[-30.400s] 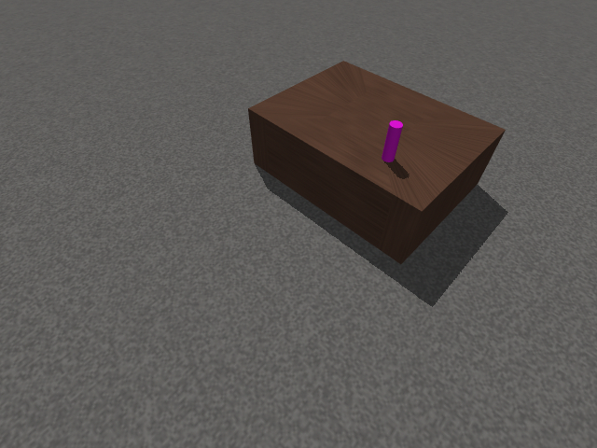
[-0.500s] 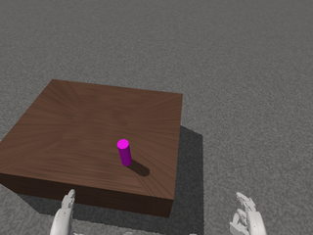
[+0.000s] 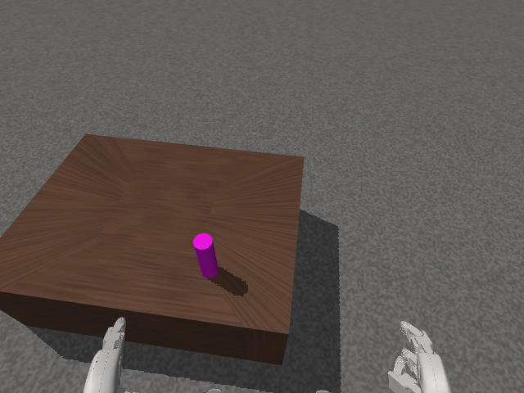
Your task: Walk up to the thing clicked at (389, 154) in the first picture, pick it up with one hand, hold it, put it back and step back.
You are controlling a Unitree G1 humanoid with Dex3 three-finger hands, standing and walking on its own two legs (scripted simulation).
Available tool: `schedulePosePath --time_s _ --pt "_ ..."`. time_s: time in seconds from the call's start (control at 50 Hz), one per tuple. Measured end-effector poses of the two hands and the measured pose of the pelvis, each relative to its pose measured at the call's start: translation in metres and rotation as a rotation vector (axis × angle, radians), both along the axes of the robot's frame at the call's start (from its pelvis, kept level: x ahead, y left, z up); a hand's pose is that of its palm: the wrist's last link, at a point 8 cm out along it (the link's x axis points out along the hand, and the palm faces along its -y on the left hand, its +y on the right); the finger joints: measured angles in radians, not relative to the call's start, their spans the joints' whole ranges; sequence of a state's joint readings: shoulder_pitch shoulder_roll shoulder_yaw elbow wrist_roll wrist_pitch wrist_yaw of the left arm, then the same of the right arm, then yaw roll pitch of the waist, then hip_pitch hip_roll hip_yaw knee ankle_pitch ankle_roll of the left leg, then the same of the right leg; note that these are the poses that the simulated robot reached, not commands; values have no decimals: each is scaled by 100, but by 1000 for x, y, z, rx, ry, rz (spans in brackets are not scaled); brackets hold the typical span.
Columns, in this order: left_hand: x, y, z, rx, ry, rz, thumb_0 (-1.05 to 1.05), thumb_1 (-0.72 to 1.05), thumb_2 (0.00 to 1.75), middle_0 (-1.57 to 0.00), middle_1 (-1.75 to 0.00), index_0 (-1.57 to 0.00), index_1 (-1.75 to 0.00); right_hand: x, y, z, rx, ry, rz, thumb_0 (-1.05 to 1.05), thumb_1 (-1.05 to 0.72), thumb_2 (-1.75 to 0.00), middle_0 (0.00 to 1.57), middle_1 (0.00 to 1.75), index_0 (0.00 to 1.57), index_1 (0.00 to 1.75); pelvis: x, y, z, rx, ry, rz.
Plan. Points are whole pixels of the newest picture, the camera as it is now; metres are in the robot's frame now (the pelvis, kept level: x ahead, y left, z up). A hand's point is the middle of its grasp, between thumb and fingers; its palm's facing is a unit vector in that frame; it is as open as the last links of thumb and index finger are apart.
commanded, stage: home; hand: left
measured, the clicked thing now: (206, 257) +0.52 +0.17 -0.31
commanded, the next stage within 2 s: stand in 0.14 s
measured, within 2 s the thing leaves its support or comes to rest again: neither
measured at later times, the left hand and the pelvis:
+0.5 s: hand (144, 384) +0.16 +0.19 -0.07, palm faces +0.04 -0.95 -0.32, open 14.2 cm; pelvis +0.00 +0.00 +0.00, yaw +1 degrees
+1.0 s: hand out of the picture +0.03 +0.26 -0.11, palm faces +0.02 -0.93 -0.36, open 7.4 cm; pelvis +0.00 +0.01 +0.05, yaw +1 degrees
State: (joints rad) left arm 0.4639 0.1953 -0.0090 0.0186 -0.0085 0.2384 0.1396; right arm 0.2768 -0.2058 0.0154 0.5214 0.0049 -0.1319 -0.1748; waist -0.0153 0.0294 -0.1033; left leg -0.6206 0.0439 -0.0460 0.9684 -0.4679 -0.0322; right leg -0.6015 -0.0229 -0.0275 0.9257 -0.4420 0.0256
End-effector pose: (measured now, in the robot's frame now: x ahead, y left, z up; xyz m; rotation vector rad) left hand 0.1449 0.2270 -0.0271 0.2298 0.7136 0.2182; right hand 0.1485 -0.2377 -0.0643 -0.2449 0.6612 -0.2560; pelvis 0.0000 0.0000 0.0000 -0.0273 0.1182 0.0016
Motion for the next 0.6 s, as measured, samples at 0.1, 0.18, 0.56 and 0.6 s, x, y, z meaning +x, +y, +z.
schedulePosePath --time_s 0.1,0.18,0.56,0.6 --pt "-1 -1 0 0 -2 1 -1 -55 6 -5 -6 -6 -6 0 0 0 0 -2 3 1 -90 -91 21 31 20 30 -1 -1 0 0 -1 1" --pt "-1 -1 0 0 -1 0 -1 -55 6 -5 -6 -6 -6 0 0 0 -1 -3 3 1 -90 -91 21 31 20 30 -1 -1 0 1 2 0" --pt "-8 26 -30 50 91 -102 0 7 63 -19 -27 -19 -27 -14 -11 -18 -38 238 145 1 -90 -90 21 30 20 30 -5 3 6 24 -82 12" --pt "-18 39 -37 52 144 -85 0 22 71 -19 -28 -20 -28 -22 -20 -19 -32 283 131 1 -90 -90 21 30 20 30 -5 4 9 27 -97 11"
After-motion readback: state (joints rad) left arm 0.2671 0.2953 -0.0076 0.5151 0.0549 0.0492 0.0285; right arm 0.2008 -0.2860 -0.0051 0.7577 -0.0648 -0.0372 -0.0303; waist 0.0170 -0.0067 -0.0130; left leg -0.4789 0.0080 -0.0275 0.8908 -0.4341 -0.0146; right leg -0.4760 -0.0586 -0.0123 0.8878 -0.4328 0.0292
